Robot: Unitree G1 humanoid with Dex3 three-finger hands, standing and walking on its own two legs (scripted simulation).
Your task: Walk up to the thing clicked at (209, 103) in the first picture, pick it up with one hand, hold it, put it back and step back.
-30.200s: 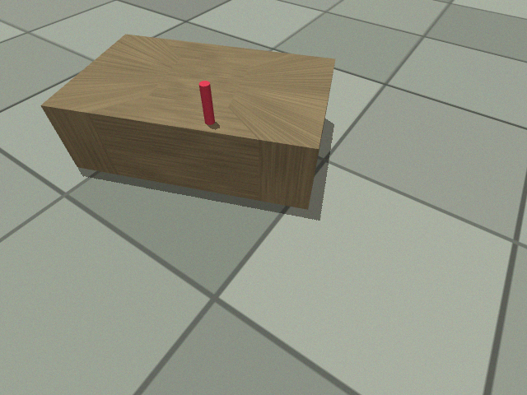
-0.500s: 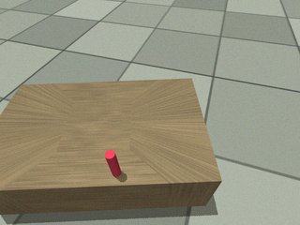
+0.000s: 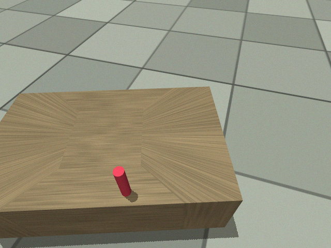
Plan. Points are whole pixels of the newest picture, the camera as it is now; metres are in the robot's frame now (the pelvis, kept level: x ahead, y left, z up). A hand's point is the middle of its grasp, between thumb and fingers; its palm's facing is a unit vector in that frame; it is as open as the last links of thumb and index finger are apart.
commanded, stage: stand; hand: left
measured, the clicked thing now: (122, 182) +0.43 +0.19 -0.30
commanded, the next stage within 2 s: none
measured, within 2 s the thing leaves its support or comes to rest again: neither
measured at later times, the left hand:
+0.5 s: hand out of the picture +0.07 +0.25 -0.15, palm faces +0.00 -0.94 -0.34, open 7.4 cm
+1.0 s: hand out of the picture +0.08 +0.26 -0.15, palm faces -0.01 -0.94 -0.35, open 7.4 cm
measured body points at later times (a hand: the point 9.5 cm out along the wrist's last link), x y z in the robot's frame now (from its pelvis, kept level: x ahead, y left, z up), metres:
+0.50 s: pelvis +0.00 +0.00 +0.00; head +0.00 -0.01 +0.45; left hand +0.07 +0.30 -0.13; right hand +0.05 -0.29 -0.14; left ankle -0.03 +0.15 -0.75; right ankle +0.02 -0.10 -0.75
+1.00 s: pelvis +0.00 +0.01 +0.00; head +0.01 +0.00 +0.45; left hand +0.08 +0.31 -0.13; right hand +0.07 -0.29 -0.14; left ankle -0.03 +0.15 -0.75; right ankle +0.02 -0.10 -0.75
